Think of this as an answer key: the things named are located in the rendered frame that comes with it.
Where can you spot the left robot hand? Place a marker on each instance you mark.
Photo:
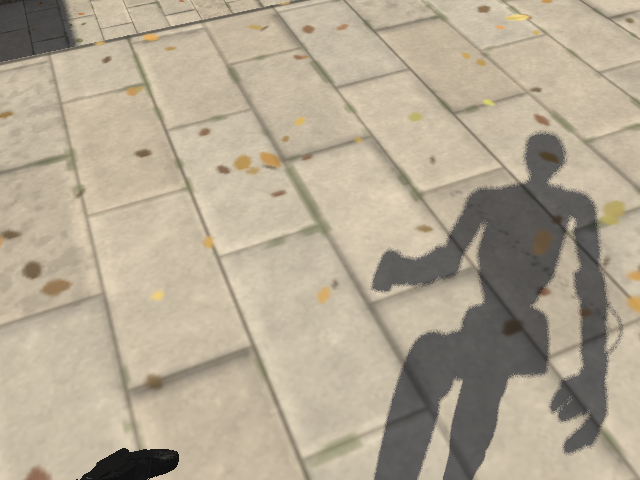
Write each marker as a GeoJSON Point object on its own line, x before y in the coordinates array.
{"type": "Point", "coordinates": [137, 465]}

